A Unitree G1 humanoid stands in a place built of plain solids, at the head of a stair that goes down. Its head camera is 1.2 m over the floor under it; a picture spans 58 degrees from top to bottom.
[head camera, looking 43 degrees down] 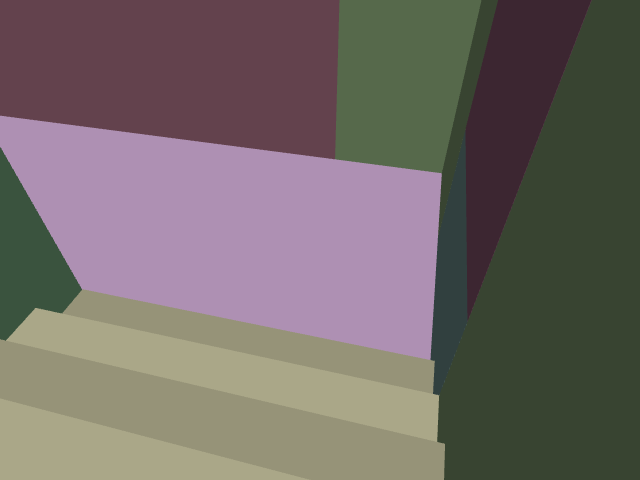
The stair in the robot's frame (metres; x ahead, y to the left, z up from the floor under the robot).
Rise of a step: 0.17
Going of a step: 0.27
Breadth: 1.95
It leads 14 degrees to the right of straight ahead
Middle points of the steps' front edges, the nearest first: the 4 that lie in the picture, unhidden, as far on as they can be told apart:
0.58 0.58 -0.16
0.84 0.52 -0.33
1.10 0.45 -0.50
1.37 0.39 -0.66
